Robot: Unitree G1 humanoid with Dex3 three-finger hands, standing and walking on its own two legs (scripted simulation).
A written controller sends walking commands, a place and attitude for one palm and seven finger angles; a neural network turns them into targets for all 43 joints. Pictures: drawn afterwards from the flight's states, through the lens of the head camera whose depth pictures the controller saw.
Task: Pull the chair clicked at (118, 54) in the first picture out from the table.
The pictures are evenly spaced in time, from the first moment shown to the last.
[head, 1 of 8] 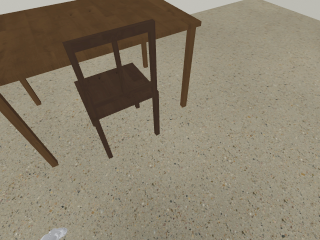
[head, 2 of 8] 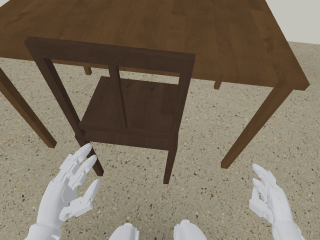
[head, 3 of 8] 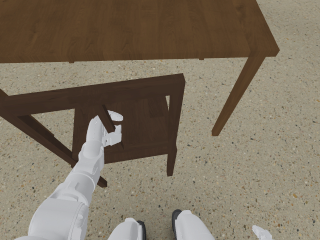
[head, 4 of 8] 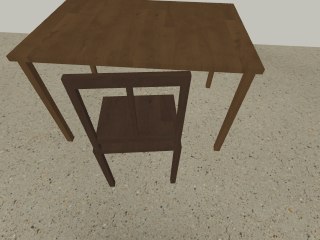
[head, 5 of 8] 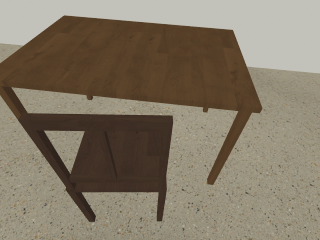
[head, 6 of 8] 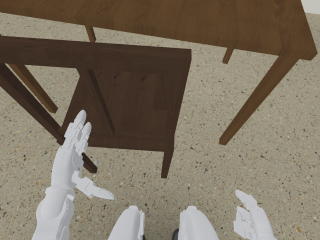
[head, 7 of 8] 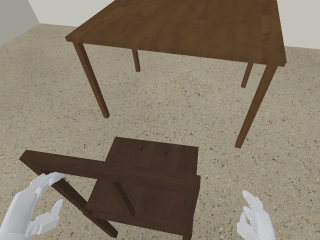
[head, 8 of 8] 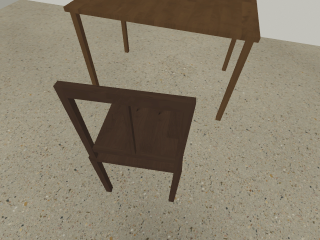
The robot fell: no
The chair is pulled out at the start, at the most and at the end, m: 0.00 0.64 0.63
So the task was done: yes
